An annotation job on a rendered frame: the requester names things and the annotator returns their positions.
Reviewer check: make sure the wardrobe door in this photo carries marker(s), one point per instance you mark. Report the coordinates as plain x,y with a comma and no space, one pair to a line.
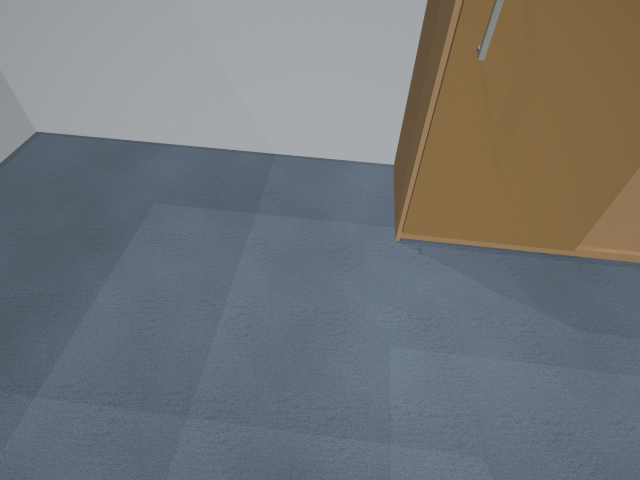
619,226
531,145

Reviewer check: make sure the handle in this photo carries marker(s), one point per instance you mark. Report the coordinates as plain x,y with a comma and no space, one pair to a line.
482,50

